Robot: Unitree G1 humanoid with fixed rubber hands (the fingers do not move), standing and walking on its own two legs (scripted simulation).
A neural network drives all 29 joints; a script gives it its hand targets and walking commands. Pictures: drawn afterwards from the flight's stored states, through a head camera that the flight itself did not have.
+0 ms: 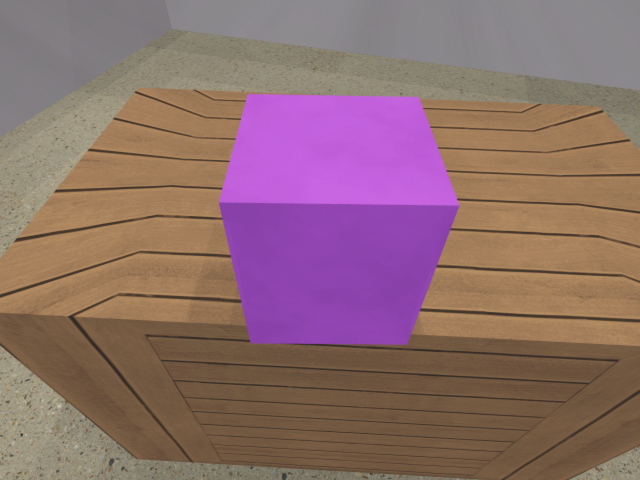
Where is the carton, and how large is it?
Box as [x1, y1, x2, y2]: [219, 94, 458, 344]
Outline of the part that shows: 248,94 219,199 219,205 250,342 406,344 458,207 457,200 418,97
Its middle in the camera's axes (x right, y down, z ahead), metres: +0.02 -0.02 +0.50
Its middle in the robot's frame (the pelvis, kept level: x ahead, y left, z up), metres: +0.41 -0.01 +0.13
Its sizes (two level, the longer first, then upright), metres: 0.210 0.200 0.250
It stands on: a pedestal, 0.77 m high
